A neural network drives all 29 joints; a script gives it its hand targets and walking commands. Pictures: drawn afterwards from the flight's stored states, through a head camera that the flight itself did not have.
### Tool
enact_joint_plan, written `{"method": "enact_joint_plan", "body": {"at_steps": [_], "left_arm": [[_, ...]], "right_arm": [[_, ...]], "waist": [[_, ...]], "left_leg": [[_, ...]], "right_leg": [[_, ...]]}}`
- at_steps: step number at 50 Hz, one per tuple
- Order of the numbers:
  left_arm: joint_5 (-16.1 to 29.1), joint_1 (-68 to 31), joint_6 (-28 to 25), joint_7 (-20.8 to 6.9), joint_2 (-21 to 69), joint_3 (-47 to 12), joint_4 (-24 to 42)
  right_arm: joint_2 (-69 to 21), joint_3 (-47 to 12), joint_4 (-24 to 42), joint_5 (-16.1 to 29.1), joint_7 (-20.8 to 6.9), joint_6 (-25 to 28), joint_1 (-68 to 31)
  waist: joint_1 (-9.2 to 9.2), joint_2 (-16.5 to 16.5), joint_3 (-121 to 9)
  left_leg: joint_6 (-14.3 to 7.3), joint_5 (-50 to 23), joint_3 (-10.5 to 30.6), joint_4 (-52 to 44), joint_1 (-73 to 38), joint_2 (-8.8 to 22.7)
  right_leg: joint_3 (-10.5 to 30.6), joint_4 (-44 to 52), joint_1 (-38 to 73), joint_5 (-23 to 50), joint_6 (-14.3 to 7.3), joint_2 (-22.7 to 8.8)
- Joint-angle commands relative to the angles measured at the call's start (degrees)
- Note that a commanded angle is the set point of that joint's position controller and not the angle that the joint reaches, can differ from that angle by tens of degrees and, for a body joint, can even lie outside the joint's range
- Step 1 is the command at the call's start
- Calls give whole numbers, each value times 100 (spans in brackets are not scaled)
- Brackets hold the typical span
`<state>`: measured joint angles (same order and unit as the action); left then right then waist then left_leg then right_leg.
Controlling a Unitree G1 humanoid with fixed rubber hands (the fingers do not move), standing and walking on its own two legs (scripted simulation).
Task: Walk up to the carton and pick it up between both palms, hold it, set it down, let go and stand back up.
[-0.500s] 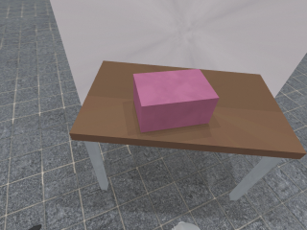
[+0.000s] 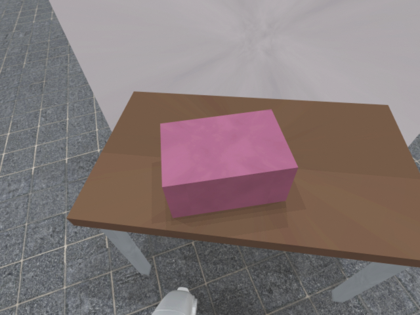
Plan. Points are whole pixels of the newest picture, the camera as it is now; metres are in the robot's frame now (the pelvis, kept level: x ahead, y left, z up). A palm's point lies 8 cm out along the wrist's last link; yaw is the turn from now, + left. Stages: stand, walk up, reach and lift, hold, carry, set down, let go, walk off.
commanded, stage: walk up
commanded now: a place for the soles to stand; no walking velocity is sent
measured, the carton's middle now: (223, 162) +0.49 +0.02 -0.06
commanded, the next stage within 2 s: none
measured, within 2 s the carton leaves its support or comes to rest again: neither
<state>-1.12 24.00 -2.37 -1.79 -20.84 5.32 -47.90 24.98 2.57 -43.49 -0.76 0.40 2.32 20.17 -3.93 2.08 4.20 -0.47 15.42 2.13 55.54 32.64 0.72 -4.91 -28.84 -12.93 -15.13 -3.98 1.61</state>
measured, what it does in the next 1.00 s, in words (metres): steps on the spot: left foot, then right foot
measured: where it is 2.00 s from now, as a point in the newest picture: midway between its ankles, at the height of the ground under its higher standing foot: outside the picture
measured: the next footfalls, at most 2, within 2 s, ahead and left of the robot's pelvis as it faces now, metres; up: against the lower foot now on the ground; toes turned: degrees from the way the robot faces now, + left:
left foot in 0.16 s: +0.15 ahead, +0.10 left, +0.00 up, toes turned +1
right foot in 0.54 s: +0.05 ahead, -0.09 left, +0.00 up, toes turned -3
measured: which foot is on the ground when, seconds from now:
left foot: up 0.00-0.14, down 0.16-1.00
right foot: down 0.00-0.22, up 0.24-0.52, down 0.54-1.00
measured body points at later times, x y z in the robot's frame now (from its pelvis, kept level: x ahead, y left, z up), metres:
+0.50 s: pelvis +0.03 +0.04 -0.01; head +0.05 +0.05 +0.44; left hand +0.07 +0.36 -0.13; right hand +0.13 -0.29 -0.09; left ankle +0.11 +0.10 -0.74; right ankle -0.02 -0.09 -0.72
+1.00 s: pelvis +0.04 +0.02 -0.01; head +0.05 +0.01 +0.44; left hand +0.12 +0.33 -0.12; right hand +0.15 -0.30 -0.10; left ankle +0.11 +0.10 -0.74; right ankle +0.01 -0.09 -0.74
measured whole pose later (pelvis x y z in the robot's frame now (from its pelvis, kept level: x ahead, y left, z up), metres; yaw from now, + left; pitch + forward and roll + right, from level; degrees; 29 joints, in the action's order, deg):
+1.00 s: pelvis +0.04 +0.02 -0.01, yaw +1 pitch +0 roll -2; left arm -1.1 10.4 -2.3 -0.1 -21.4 1.8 -55.5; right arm 24.3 2.6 -44.3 -0.8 -0.5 0.0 14.1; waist -0.8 2.3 0.6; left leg -3.3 10.1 -0.6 31.9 21.7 -1.4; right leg -4.9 -30.4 -11.1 -19.2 -1.0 0.9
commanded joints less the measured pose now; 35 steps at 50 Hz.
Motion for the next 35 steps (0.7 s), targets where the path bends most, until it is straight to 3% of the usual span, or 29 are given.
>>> {"method": "enact_joint_plan", "body": {"at_steps": [1, 4, 5, 6, 7, 8, 9, 10, 11, 12, 14, 17, 20, 23, 25, 26, 27, 28, 29, 30, 31, 33, 35], "left_arm": [[75, -45, -149, 251, -1287, 188, 429], [93, -396, -120, 285, -1313, 146, 417], [140, -513, -114, 286, -1310, 114, 396], [142, -721, -111, 284, -1308, 73, 421], [175, -664, -96, 274, -1182, 29, 431], [208, -529, -79, 258, -1018, -40, 450], [208, -378, -2, 245, -970, -59, 379], [184, -250, 113, 275, -1137, 0, 178], [126, -242, 151, 253, -1196, 1, 75], [76, -393, 177, 205, -1239, -16, 0], [51, -329, 237, 66, -1182, -11, -80], [26, -289, 299, 71, -1252, 78, -199], [32, -485, 228, 110, -1169, 29, -174], [41, -473, 113, 174, -1079, -8, -269], [34, -453, 15, 238, -1071, -52, -315], [24, -469, -25, 267, -1096, -49, -340], [-36, -491, -55, 302, -1195, -69, -292], [-76, -645, -78, 320, -1327, -68, -279], [-92, -999, -108, 327, -1544, -54, -279], [-88, -1259, -119, 297, -1618, -70, -278], [-93, -1390, -135, 279, -1538, -120, -255], [-40, -1182, -154, 244, -1281, -206, -327], [-8, -1064, -165, 221, -1247, -217, -405]], "right_arm": [[605, 196, 133, 33, 64, 5, -343], [566, 188, 101, -1, 51, 45, -296], [589, 194, 72, -42, 50, 65, -280], [621, 231, -6, -74, 65, 87, -31], [799, 280, -24, -154, 98, 114, 33], [1066, 349, 16, -185, 134, 132, -38], [1053, 300, 176, -160, 145, 121, -395], [1079, 295, 203, -77, 112, 91, -574], [1040, 300, 259, -85, 93, 59, -774], [976, 272, 261, -106, 78, 25, -954], [1074, 285, 274, -176, 69, 19, -1090], [1069, 369, 167, -179, 3, -25, -677], [1102, 403, 142, -164, -16, -71, -546], [966, 365, 138, -117, -37, -139, -676], [868, 305, 163, -41, -33, -165, -745], [783, 284, 129, -7, -45, -161, -781], [622, 200, 173, 39, -47, -144, -934], [544, 145, 211, 96, -63, -118, -1039], [593, 145, 125, 84, -87, -148, -1262], [670, 191, 0, 26, -92, -182, -1132], [721, 186, -55, -4, -96, -164, -1068], [843, 200, -123, -39, -117, -82, -1122], [800, 166, -166, -13, -121, -35, -1084]], "waist": [[119, -722, -289], [207, -663, -563], [279, -524, -576], [474, -509, -694], [494, -55, -821], [419, 551, -935], [249, 912, -761], [239, 812, -568], [221, 710, -381], [204, 476, -1], [142, 662, 328], [325, 773, 220], [420, 685, -154], [391, 597, -539], [294, 470, -869], [267, 326, -1013], [197, 104, -1104], [201, -131, -936], [264, -231, -463], [414, -214, -231], [499, -413, -126], [462, -308, -189], [411, -327, -390]], "left_leg": [[-64, -854, -310, -1226, -140, 117], [-198, -918, -217, -1862, -885, 147], [-264, -1131, -277, -2291, -1202, 118], [-347, -1494, -205, -2783, -1757, 119], [-463, -1836, 54, -3057, -2204, 203], [-802, -2408, 1198, -3110, -2564, 1001], [-1234, -1951, 2262, -3290, -2433, 1672], [-1639, -599, 2470, -3468, -1927, 1939], [-1547, 691, 2514, -3827, -1431, 1877], [-1271, 1895, 2200, -4182, -756, 1627], [-745, 2662, 1803, -4498, -311, 1099], [-501, 2667, 1861, -4432, -964, 787], [-616, 2314, 1972, -4217, -1598, 924], [-730, 1274, 1756, -3713, -2100, 874], [-626, -35, 1290, -3058, -2302, 726], [-561, -696, 1102, -2810, -2175, 672], [-441, -884, 919, -2593, -1920, 584], [-198, -726, 674, -2508, -1420, 400], [-95, -75, 293, -2551, -1439, 118], [-99, 533, 209, -2452, -1549, 69], [-174, 516, 377, -2620, -1753, 180], [-338, 212, 876, -3006, -2010, 464], [-426, 90, 1039, -3072, -1983, 581]], "right_leg": [[845, 379, 1135, 3686, 147, -1185], [916, -64, 938, 3248, -123, -1368], [809, -321, 732, 3168, -147, -1329], [692, -648, 453, 2928, -106, -1236], [635, -1116, 157, 2578, 38, -1030], [457, -1706, -375, 1589, 185, -592], [458, -2029, -844, -1383, 310, -89], [613, -2311, -759, -2348, 360, -126], [661, -2327, -616, -2306, 200, -160], [646, -2161, -472, -2056, 168, -231], [492, -1954, -369, -1539, 146, -201], [368, -1718, -415, -1584, 230, 11], [402, -1112, -548, -1677, 198, -55], [367, -119, -333, -1364, 196, -87], [397, 864, 193, -323, 220, -160], [499, 1031, 543, 85, 225, -221], [962, 1056, 732, 67, 148, -550], [1542, 1160, 699, -263, -20, -1014], [1777, 1330, 60, -1036, -209, -1355], [1780, 1276, -325, -1522, -304, -1451], [1590, 1137, -514, -1556, -239, -1363], [1066, 903, -712, -1092, -38, -970], [951, 816, -460, -858, 21, -816]]}}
